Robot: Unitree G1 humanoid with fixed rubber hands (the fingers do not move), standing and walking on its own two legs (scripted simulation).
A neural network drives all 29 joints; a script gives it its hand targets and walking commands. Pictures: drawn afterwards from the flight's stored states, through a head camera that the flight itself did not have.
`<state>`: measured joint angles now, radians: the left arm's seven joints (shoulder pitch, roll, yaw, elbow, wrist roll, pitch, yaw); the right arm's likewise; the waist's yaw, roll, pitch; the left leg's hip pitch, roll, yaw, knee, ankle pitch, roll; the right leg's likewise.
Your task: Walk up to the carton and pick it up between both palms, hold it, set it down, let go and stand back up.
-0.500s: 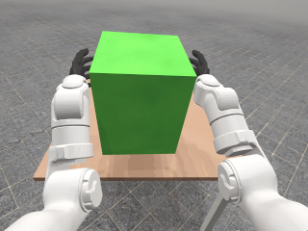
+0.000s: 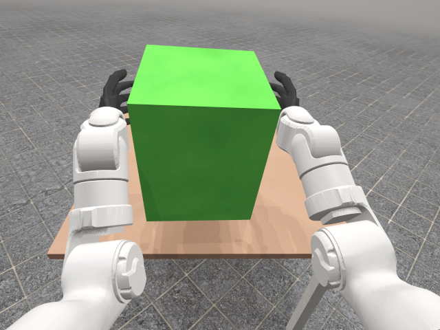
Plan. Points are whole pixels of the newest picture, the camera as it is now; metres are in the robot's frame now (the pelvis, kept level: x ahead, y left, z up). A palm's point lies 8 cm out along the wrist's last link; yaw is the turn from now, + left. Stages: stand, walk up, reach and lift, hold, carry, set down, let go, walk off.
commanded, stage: hold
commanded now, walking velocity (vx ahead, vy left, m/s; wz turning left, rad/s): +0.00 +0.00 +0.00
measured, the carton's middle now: (200, 135) +0.40 +0.03 +0.21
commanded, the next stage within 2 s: set down in 0.54 s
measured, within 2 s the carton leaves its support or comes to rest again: neither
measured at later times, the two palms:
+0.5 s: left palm (113, 116) +0.37 +0.17 +0.27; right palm (286, 115) +0.38 -0.12 +0.27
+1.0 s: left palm (126, 102) +0.42 +0.16 +0.27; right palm (284, 116) +0.42 -0.13 +0.25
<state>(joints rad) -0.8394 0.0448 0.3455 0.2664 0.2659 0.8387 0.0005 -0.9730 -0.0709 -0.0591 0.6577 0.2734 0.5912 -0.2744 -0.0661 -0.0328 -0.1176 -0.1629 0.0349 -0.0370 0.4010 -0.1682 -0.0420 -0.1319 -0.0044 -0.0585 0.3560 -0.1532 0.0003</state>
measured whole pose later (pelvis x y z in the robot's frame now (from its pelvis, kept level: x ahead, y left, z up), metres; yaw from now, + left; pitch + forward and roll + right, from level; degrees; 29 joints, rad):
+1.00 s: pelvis +0.01 +0.00 +0.00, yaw +0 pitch -4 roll -1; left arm -0.93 0.04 0.38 0.38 0.38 0.61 -0.06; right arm -0.97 -0.02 -0.15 0.75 0.16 0.25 -0.21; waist -0.07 -0.03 -0.01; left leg -0.13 0.03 -0.04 0.38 -0.18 -0.04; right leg -0.10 0.00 -0.06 0.36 -0.18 0.00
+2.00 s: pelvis +0.02 +0.00 +0.00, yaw +0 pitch -4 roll +0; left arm -0.87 -0.01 0.38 0.58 0.32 0.38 0.04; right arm -0.94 -0.01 -0.31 0.94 0.00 0.00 -0.10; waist -0.03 -0.03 0.04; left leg -0.11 0.03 -0.04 0.38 -0.19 -0.04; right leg -0.09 0.00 -0.06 0.36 -0.19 0.00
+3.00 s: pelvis +0.04 -0.01 +0.00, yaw +0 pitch -2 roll +0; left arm -0.87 -0.05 0.44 0.70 0.38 0.26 0.05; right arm -0.94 0.00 -0.52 1.00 -0.23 -0.06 0.01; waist 0.01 -0.03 0.06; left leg -0.11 0.03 -0.04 0.35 -0.20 -0.04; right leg -0.10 0.00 -0.06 0.36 -0.22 -0.01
